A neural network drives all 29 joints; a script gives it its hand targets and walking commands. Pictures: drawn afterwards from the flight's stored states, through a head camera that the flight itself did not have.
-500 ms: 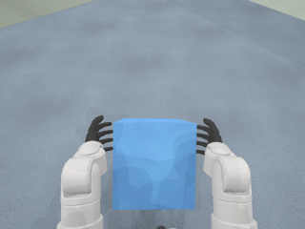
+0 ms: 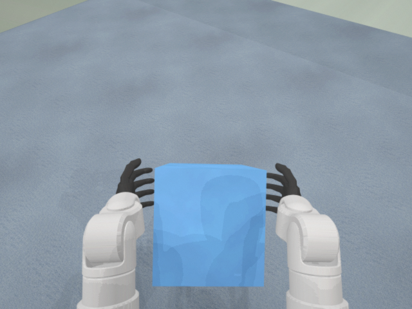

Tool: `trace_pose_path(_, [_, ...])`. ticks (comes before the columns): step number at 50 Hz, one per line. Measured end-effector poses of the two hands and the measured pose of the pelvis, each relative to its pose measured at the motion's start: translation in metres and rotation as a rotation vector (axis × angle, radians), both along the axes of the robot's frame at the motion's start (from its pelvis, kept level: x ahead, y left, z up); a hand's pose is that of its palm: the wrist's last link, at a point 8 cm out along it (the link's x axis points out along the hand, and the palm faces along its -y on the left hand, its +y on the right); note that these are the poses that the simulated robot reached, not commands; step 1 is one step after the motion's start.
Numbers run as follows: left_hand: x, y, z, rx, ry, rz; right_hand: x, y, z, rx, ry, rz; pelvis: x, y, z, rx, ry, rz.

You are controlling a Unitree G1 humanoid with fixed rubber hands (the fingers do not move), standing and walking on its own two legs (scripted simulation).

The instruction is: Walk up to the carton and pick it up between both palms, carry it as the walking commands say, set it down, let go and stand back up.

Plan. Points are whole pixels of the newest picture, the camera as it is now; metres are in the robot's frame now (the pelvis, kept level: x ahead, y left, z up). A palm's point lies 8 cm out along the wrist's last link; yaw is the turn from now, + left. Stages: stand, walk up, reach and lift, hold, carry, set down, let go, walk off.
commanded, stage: carry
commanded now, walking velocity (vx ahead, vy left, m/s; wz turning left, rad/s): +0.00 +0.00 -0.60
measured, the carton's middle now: (206, 211) +0.33 +0.01 -0.05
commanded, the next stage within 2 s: none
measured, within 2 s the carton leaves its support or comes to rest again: neither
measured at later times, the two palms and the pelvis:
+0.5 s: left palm (194, 219) +0.24 +0.02 +0.10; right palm (382, 262) +0.18 -0.25 +0.09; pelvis -0.06 -0.05 +0.00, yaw -12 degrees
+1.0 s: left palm (234, 265) +0.17 -0.03 +0.11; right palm out of the picture +0.08 -0.30 +0.11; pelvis -0.14 -0.08 +0.01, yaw -17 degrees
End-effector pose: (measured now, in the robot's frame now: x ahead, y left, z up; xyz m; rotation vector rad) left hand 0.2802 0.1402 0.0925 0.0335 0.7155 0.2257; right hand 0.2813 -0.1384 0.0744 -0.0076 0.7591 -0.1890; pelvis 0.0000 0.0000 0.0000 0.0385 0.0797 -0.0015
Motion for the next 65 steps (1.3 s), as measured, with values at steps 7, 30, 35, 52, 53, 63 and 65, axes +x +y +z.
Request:
trace_pose_path(7, [-0.004,-0.037,-0.001,-0.022,0.012,-0.093,-0.030,-0.037,0.005,-0.020,0.011,-0.091,-0.018,-0.012,0.007,-0.012,0.010,-0.078])
trace_pose_path(30, [-0.050,-0.158,0.009,0.019,-0.024,-0.255,-0.121,-0.150,0.002,0.028,-0.022,-0.248,-0.074,-0.082,0.002,0.018,-0.015,-0.241])
trace_pose_path(35, [-0.061,-0.182,0.013,0.013,-0.003,-0.285,-0.139,-0.171,0.009,0.021,-0.002,-0.279,-0.089,-0.097,0.013,0.024,0.004,-0.255])
trace_pose_path(52, [-0.115,-0.172,0.024,-0.048,-0.066,-0.316,-0.203,-0.160,0.038,-0.032,-0.070,-0.304,-0.139,-0.084,0.013,-0.034,-0.041,-0.294])
trace_pose_path(53, [-0.117,-0.171,0.025,-0.046,-0.068,-0.314,-0.205,-0.159,0.038,-0.031,-0.071,-0.303,-0.141,-0.084,0.013,-0.033,-0.043,-0.293])
trace_pose_path(63, [-0.128,-0.170,0.007,-0.029,0.015,-0.324,-0.216,-0.157,0.017,-0.024,0.023,-0.312,-0.148,-0.080,0.013,-0.036,-0.054,-0.293])
trace_pose_path(65, [-0.126,-0.169,0.006,-0.029,0.013,-0.324,-0.214,-0.155,0.016,-0.025,0.023,-0.312,-0.148,-0.079,0.013,-0.038,-0.053,-0.293])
